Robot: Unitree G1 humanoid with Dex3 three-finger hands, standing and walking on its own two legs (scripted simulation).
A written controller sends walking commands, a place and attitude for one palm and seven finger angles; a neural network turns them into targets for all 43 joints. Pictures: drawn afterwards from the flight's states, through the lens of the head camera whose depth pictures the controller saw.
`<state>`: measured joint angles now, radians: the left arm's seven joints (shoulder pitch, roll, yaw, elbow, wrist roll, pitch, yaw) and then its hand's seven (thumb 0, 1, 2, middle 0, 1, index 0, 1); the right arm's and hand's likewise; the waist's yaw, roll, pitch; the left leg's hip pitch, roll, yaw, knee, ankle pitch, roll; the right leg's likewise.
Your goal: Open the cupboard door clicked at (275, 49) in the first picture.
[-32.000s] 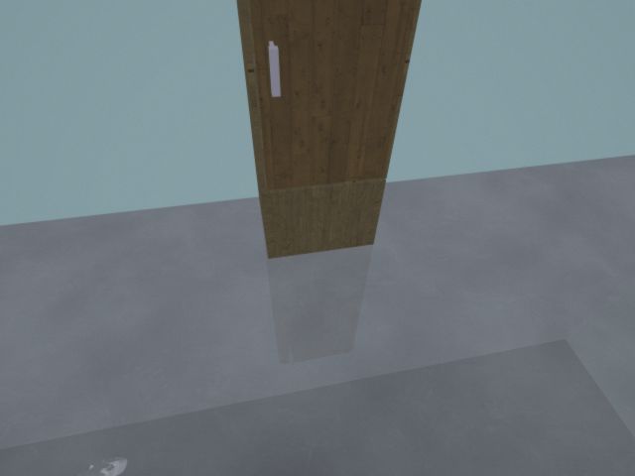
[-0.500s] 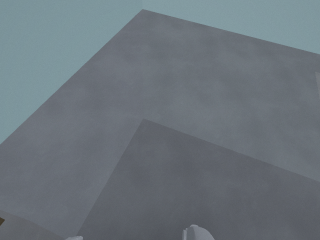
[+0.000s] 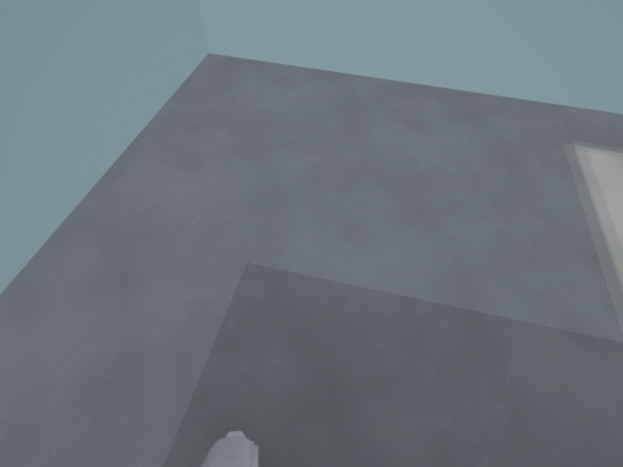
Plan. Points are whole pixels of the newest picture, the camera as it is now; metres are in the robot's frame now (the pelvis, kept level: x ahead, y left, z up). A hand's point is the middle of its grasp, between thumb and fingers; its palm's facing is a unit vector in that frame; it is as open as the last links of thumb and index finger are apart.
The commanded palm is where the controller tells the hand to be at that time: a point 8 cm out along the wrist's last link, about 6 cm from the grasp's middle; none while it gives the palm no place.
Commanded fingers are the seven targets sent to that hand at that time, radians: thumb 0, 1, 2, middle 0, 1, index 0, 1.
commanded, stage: walk to a spot facing it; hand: left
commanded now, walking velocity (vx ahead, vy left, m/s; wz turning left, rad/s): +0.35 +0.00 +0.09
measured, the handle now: out of the picture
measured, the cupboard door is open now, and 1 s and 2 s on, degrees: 41 41 41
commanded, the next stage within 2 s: turn to face it in 0.12 s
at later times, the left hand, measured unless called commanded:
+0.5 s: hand (194, 366) +0.29 +0.21 -0.17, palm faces +0.13 -0.97 -0.18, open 7.4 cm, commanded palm none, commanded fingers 0.00 0.90 0.90 -0.20 -0.30 -0.20 -0.30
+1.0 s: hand (169, 371) +0.28 +0.26 -0.18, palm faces +0.44 -0.86 -0.25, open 7.4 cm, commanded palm none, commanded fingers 0.00 0.90 0.90 -0.20 -0.30 -0.20 -0.30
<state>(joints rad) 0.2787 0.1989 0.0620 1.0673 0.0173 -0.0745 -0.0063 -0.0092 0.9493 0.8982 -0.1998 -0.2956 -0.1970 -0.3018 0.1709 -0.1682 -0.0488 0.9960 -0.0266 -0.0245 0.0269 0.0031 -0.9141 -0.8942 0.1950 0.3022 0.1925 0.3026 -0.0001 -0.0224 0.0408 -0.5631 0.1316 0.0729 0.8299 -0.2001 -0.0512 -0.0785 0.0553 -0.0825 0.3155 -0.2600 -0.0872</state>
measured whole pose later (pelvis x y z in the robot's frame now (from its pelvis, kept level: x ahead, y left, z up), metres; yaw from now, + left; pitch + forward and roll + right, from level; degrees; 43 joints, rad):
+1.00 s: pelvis +0.30 +0.02 -0.02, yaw +25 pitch +2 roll -1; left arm 0.16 0.27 0.08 0.92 0.02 0.06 0.01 0.01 0.91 0.90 -0.20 -0.30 -0.19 -0.30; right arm 0.15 -0.24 -0.05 0.89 -0.03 0.01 0.00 0.00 -0.91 -0.89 0.20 0.30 0.20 0.30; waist 0.00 -0.03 0.08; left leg -0.35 0.03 0.00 0.60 -0.27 0.00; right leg -0.46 -0.07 -0.05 1.00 -0.49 0.09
